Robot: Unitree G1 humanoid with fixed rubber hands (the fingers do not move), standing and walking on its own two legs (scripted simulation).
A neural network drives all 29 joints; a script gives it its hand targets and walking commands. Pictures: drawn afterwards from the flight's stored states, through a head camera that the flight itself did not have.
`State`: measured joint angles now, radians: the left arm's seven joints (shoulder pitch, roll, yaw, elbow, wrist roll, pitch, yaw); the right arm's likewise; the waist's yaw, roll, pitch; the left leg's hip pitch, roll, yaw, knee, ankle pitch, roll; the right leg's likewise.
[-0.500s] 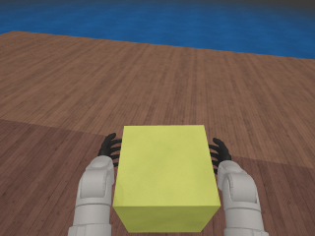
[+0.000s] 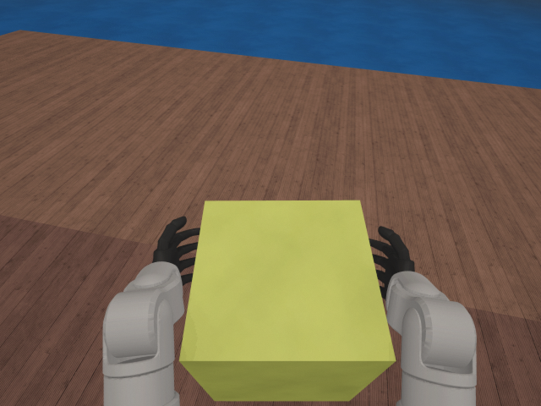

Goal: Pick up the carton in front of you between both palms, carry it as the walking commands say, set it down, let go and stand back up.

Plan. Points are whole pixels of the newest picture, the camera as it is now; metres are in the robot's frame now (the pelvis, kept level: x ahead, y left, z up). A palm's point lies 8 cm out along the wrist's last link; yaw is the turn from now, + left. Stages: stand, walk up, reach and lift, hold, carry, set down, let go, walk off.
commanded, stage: carry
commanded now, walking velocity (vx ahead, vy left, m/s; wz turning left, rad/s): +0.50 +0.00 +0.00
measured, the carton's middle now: (282, 307) +0.27 +0.01 +0.03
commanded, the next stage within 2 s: none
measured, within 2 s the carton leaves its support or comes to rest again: neither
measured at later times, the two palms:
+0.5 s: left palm (227, 148) +0.60 +0.14 +0.07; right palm (369, 158) +0.60 -0.16 +0.07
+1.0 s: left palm (235, 66) +0.96 +0.17 +0.10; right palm (340, 74) +0.95 -0.13 +0.10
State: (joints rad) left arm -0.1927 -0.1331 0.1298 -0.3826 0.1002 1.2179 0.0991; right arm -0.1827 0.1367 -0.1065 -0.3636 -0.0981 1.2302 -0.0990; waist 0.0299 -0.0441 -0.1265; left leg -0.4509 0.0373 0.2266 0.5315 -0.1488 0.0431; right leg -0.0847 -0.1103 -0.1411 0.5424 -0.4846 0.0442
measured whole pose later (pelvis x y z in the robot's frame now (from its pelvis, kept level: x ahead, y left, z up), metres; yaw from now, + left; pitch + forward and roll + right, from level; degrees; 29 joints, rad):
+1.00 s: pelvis +0.67 +0.02 +0.00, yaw -1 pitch +3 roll +0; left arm -0.25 -0.12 0.16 -0.35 0.10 1.23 0.09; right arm -0.24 0.15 -0.11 -0.32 -0.10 1.23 -0.11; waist -0.03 -0.03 -0.05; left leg -0.44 0.04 0.25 0.57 -0.20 0.09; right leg -0.28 -0.07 -0.06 1.16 -0.44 -0.01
